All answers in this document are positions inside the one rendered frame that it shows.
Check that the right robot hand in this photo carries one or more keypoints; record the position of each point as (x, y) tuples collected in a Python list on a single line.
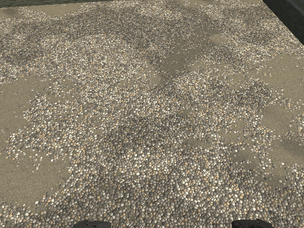
[(251, 223)]

